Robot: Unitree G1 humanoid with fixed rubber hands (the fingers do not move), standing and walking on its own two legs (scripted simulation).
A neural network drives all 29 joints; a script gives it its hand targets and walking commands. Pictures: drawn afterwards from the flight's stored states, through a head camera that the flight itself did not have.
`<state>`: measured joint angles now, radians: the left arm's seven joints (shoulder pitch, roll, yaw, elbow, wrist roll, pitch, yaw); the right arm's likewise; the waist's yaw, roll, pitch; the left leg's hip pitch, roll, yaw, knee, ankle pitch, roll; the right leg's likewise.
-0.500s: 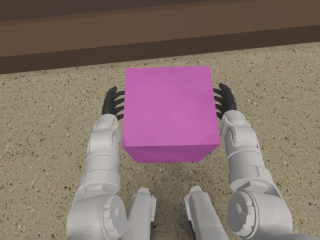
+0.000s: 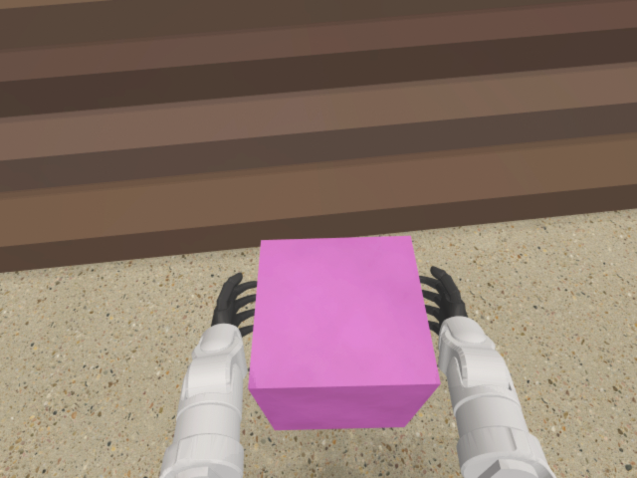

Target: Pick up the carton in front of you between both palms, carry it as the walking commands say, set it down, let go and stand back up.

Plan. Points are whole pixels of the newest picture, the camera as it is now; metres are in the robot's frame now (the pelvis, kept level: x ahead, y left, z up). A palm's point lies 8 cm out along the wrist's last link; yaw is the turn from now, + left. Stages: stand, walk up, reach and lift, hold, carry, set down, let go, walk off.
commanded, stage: reach and lift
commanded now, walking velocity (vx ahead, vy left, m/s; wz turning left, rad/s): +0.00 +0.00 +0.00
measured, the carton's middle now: (337, 340) +0.34 +0.00 -0.08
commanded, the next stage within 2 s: hold in 1.24 s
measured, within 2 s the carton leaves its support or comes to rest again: neither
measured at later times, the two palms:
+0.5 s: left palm (208, 330) +0.30 +0.15 +0.06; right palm (471, 320) +0.30 -0.15 +0.06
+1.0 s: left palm (207, 319) +0.31 +0.15 +0.07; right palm (471, 308) +0.31 -0.15 +0.07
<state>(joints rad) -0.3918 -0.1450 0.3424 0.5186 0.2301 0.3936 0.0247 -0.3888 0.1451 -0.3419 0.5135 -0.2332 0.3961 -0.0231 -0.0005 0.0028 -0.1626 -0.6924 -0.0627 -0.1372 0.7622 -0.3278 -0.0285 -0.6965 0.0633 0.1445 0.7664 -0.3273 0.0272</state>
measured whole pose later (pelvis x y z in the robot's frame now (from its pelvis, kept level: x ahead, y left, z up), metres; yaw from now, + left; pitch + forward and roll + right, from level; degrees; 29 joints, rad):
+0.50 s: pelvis +0.00 +0.00 +0.03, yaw +0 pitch -3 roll +0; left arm -0.32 -0.17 0.31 0.41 0.30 0.61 -0.01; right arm -0.32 0.17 -0.31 0.40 -0.30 0.61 0.01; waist 0.00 0.00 -0.02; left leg -0.19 -0.04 -0.14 0.47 -0.23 -0.02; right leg -0.19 0.04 0.14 0.47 -0.23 0.02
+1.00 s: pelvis +0.02 +0.00 +0.04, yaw +0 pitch -4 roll +0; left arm -0.26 -0.15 0.24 0.31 0.28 0.67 0.00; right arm -0.26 0.15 -0.24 0.30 -0.28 0.67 0.01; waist 0.00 0.00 -0.01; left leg -0.10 -0.03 -0.14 0.37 -0.21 -0.02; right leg -0.10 0.03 0.14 0.38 -0.21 0.01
